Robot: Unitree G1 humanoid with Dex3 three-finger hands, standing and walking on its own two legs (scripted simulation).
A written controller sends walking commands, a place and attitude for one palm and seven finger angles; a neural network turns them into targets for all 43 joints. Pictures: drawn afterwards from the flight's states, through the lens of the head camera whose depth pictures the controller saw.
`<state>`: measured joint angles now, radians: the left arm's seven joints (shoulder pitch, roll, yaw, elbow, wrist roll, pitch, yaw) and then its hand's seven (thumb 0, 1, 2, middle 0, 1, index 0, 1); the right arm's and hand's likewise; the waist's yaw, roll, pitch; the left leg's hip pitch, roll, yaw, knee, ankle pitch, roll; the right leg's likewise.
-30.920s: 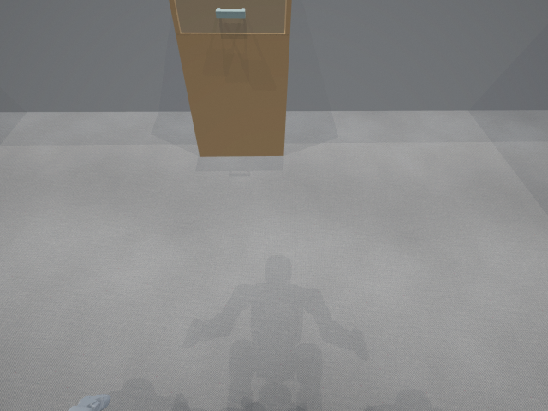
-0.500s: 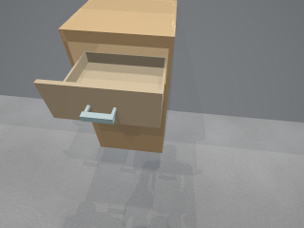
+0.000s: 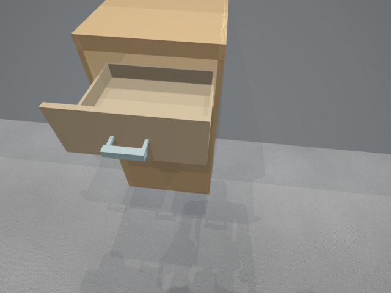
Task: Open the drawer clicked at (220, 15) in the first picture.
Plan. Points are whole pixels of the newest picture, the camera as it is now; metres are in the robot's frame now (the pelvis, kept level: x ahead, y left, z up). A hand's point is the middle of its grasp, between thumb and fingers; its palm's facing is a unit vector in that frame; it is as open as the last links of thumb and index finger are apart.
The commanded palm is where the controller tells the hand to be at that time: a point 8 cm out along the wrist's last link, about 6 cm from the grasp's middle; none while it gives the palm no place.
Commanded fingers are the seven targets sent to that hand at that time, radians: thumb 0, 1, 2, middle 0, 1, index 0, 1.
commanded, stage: look to check the result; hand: left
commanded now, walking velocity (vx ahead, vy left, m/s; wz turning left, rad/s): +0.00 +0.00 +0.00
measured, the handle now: (126, 147) +0.46 +0.21 -0.01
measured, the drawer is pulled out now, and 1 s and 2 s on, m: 0.28 0.28 0.28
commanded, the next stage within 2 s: stand and wait in 0.30 s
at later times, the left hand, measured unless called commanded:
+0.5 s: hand out of the picture +0.01 +0.16 -0.18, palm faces +0.05 -0.98 -0.19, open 7.3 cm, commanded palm none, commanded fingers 0.00 0.90 0.90 -0.20 -0.30 -0.20 -0.30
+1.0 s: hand out of the picture +0.02 +0.15 -0.17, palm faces +0.05 -0.98 -0.19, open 7.4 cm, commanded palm none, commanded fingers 0.00 0.90 0.90 -0.20 -0.30 -0.20 -0.30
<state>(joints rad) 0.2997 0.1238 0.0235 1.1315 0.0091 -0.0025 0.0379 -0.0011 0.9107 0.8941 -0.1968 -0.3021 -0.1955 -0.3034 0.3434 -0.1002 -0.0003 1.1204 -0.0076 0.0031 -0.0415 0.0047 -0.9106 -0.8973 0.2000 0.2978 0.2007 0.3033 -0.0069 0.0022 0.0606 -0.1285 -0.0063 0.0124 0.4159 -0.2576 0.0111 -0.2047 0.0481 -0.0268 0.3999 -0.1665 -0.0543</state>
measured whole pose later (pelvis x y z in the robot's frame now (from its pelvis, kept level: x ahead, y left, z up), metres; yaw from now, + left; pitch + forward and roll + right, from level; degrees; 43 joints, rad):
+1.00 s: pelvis +0.02 -0.01 +0.00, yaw +0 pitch -2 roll +0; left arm 0.27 0.13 0.02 1.13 0.01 -0.01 0.04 0.00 0.91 0.89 -0.20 -0.30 -0.20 -0.30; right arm 0.31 -0.11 0.00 1.13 -0.01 0.00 -0.04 0.00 -0.91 -0.90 0.20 0.30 0.20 0.30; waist -0.01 0.01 0.06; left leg -0.09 0.01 0.00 0.38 -0.27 -0.01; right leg -0.16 0.07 -0.04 0.37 -0.18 -0.08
